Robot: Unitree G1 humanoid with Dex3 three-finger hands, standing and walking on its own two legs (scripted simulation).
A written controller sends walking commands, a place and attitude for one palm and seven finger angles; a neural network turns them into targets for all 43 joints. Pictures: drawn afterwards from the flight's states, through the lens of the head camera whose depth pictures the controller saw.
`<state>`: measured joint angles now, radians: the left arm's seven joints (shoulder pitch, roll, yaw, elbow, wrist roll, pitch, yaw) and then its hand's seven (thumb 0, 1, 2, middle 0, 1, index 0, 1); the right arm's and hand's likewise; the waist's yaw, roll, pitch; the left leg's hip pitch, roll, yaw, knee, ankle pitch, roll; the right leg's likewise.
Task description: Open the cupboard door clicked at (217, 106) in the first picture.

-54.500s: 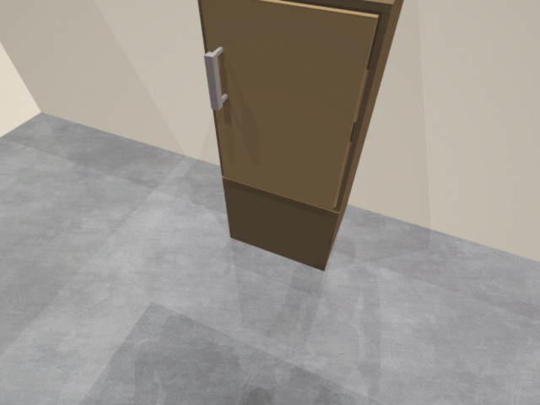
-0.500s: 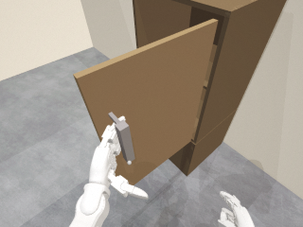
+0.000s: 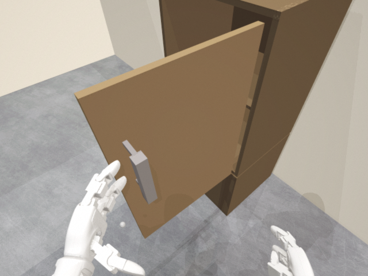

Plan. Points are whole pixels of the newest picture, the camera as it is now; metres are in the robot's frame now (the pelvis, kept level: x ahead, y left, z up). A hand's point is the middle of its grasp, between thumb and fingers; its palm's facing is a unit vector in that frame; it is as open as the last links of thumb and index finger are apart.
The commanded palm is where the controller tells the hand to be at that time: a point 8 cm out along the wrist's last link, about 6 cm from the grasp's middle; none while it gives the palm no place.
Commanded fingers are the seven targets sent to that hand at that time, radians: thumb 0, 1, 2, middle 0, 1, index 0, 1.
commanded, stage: slide the hand sideways off the handle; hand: left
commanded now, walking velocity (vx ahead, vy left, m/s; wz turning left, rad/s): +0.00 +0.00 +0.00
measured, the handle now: (139, 172) +0.31 +0.11 +0.09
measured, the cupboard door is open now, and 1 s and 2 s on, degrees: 88 88 88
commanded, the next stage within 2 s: draw the hand back to the body in 0.36 s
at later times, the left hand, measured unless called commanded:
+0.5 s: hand (91, 242) +0.17 +0.17 +0.09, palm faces -0.04 -1.00 -0.02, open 16.3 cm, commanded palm +0.14 +0.22 +0.10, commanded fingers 0.00 -0.50 0.30 -0.15 -0.30 -0.15 -0.30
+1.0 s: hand (55, 228) +0.17 +0.21 +0.13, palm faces +0.02 -0.99 -0.11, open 16.1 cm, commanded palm +0.14 +0.27 +0.15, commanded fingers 0.00 -0.22 0.42 -0.16 -0.30 -0.16 -0.30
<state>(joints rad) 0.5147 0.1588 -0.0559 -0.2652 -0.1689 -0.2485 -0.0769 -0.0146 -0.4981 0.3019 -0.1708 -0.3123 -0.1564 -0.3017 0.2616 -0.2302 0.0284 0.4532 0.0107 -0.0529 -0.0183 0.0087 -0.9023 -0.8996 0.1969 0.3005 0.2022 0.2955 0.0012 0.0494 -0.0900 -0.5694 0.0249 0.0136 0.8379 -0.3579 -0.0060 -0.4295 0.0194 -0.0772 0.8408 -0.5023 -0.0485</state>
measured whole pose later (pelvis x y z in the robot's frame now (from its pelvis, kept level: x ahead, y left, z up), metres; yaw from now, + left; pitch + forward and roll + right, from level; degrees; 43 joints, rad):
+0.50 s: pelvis -0.01 +0.01 -0.01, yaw +1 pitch +6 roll -2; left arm 0.58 0.21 0.07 -0.28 -0.29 -0.28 -0.24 -0.01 -0.50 0.30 -0.15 -0.30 -0.15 -0.30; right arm 0.26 -0.24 0.02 0.46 0.04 -0.10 -0.06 0.01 -0.90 -0.90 0.20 0.30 0.20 0.30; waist 0.02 0.06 -0.11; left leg -0.64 0.02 -0.01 0.91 -0.37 0.01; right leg -0.48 0.02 -0.10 0.88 -0.51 -0.04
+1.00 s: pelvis -0.01 +0.03 +0.01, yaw +0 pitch +3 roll -2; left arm 0.55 0.29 0.17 -0.41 -0.28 -0.09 -0.20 -0.01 -0.45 0.32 -0.15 -0.30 -0.16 -0.30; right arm 0.26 -0.24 0.05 0.51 0.05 -0.16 -0.08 0.01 -0.90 -0.90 0.20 0.30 0.20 0.30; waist 0.03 0.06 -0.09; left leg -0.50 0.01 0.01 0.79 -0.33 0.03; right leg -0.33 0.01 -0.08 0.73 -0.44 -0.01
